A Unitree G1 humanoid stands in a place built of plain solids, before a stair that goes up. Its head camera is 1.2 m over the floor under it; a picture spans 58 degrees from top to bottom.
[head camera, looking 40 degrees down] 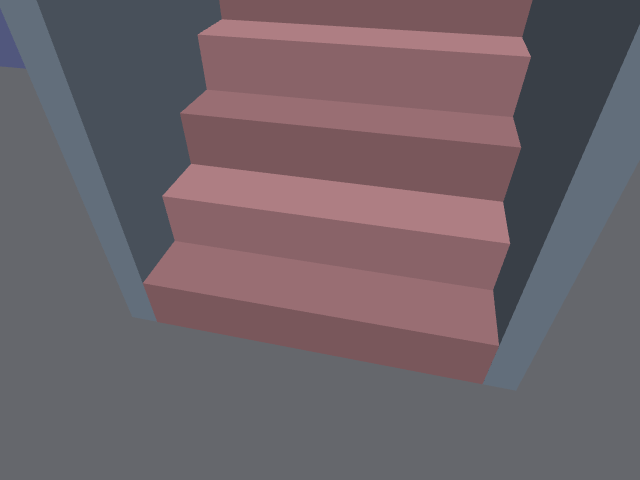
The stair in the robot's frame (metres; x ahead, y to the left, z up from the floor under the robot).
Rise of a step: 0.19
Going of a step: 0.22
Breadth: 1.10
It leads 13 degrees to the right of straight ahead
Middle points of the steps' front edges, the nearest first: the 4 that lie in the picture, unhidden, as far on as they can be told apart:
0.86 0.04 0.20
1.07 -0.01 0.39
1.28 -0.06 0.59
1.49 -0.11 0.78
